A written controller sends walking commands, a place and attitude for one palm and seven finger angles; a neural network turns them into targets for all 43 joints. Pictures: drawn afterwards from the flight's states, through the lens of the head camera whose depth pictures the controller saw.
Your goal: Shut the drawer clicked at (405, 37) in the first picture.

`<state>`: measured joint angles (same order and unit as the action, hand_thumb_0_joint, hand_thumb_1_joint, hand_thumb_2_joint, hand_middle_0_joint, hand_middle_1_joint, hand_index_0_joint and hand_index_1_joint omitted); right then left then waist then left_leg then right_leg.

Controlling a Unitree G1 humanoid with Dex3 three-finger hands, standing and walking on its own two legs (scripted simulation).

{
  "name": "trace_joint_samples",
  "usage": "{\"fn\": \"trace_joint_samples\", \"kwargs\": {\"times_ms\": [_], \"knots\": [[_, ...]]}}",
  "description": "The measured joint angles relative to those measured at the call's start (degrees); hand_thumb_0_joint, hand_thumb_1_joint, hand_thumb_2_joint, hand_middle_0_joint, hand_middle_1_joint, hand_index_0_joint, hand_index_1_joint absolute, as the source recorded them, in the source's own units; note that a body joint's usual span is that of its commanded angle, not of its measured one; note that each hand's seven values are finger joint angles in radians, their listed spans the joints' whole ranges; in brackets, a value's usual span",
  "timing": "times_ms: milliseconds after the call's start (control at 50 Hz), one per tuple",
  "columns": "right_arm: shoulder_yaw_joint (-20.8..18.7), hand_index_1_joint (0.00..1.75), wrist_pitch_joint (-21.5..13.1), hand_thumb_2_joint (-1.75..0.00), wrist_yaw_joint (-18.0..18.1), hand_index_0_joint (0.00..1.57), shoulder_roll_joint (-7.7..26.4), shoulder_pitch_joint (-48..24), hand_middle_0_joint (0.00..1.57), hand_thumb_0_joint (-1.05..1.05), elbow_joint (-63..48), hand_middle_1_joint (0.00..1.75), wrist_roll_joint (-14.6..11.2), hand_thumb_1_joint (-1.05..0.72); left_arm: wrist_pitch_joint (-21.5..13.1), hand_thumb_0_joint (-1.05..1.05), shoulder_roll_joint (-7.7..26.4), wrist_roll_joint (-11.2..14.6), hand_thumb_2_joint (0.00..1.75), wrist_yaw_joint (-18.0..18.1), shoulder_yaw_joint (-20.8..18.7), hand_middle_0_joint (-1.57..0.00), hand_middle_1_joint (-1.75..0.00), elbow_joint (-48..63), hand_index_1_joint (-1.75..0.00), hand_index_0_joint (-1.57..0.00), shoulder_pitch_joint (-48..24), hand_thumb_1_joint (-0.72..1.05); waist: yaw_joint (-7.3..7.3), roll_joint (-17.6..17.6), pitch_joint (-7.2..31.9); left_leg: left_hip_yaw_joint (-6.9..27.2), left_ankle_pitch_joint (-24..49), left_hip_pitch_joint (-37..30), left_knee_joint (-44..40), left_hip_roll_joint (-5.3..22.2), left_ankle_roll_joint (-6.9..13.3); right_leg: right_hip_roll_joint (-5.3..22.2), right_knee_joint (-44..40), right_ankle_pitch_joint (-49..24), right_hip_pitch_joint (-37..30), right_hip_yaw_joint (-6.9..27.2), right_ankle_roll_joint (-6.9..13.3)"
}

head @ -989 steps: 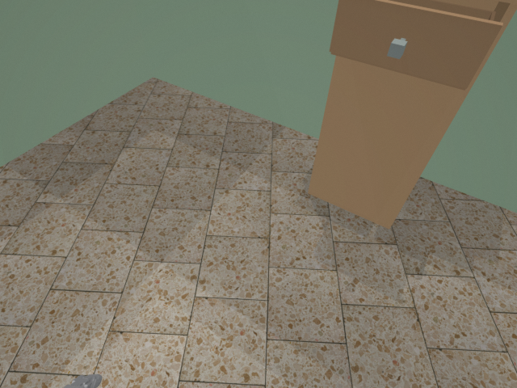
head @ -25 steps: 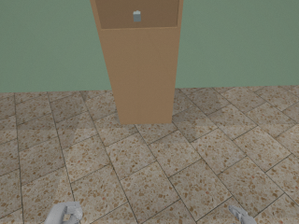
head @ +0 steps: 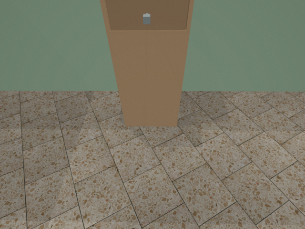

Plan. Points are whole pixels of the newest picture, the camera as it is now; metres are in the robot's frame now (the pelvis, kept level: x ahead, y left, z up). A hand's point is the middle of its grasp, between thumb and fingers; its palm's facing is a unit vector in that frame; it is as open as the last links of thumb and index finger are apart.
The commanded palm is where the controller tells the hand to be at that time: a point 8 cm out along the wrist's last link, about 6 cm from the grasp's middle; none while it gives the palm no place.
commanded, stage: let the arm hang, fingers relaxed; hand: left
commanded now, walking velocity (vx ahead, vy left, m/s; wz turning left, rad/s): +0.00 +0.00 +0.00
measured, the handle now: (146, 17) +0.97 +0.09 +0.12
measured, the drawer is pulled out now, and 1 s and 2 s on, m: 0.00 0.00 0.00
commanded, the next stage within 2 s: look to check the result in 0.40 s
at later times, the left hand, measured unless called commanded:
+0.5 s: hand out of the picture +0.11 +0.23 -0.15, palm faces -0.03 -0.95 -0.32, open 7.4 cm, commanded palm none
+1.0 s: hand out of the picture +0.11 +0.23 -0.15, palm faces -0.02 -0.94 -0.35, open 7.4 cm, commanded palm none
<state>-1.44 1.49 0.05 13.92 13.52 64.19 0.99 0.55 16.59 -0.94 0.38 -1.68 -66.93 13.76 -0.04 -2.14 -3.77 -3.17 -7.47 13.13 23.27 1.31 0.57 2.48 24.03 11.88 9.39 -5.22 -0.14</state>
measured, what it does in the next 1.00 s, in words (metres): stands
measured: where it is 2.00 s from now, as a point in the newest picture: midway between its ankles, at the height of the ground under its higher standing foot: outside the picture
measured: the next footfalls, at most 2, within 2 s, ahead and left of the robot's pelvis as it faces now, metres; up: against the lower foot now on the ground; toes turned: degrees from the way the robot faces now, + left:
none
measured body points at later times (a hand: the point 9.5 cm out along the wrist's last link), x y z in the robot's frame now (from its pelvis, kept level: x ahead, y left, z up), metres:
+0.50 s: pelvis +0.02 -0.01 +0.01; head +0.03 -0.02 +0.45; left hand +0.11 +0.28 -0.13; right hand +0.08 -0.29 -0.14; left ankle +0.06 +0.11 -0.74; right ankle +0.02 -0.13 -0.74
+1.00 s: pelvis +0.04 -0.02 +0.01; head +0.06 -0.03 +0.46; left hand +0.11 +0.28 -0.12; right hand +0.12 -0.31 -0.14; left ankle +0.06 +0.11 -0.74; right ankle +0.02 -0.13 -0.74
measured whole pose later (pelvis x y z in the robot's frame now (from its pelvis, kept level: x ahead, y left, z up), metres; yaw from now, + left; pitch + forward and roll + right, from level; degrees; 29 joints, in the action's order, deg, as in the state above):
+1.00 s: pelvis +0.04 -0.02 +0.01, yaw +0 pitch -1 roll +0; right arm -0.5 0.2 -0.1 19.1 5.2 64.3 0.7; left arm -1.2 18.2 -0.7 0.0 -0.8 -65.9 6.1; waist 0.3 -1.6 -3.7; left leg -3.1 -7.8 7.9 17.3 2.4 -1.3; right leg 1.0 17.4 12.0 4.0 -5.4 0.7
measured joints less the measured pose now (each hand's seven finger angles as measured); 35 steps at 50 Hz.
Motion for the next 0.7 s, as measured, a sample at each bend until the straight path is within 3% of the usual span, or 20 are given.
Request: {"fn": "trace_joint_samples", "kwargs": {"times_ms": [140, 340, 700], "knots": [[-0.1, 0.30, -0.6, -0.90, -0.2, 0.20, 0.9, -2.1, 0.21, 0.00, 0.0, 0.30, 0.1, -0.91, -0.7, 0.00, -0.3, -0.1, 0.90, -0.2, 0.0, -0.24, -0.35, 1.4, -0.35, -0.24, -4.3, 0.90, 0.53, 0.2, 0.8, -0.3, 0.2, -0.8, -1.0, -0.2, 0.0, 0.1, -0.4, 0.0, -0.3, 0.3, -0.2], [0.1, 0.30, -1.4, -0.90, -0.2, 0.20, 3.0, -5.0, 0.20, 0.00, 0.0, 0.30, 0.0, -0.91, -1.5, 0.00, -0.3, 0.0, 0.90, -0.5, 0.5, -0.21, -0.30, 2.5, -0.31, -0.20, -8.6, 0.90, 1.16, 0.8, 0.7, -0.2, 0.5, -2.2, -2.9, -0.1, -0.3, -0.1, -2.5, -0.4, -1.9, 0.1, -0.2], [0.7, 0.30, -1.3, -0.90, -0.3, 0.20, 5.1, -7.5, 0.20, 0.00, 0.1, 0.30, -0.2, -0.91, -1.5, 0.00, 1.8, 0.2, 0.90, -0.5, 0.7, -0.21, -0.30, 1.2, -0.30, -0.20, -7.9, 0.90, 0.61, 0.5, -0.3, 0.2, 0.4, -3.9, -5.2, 0.6, -1.2, -0.9, -5.5, -0.5, -4.0, -0.2, 0.3]]}}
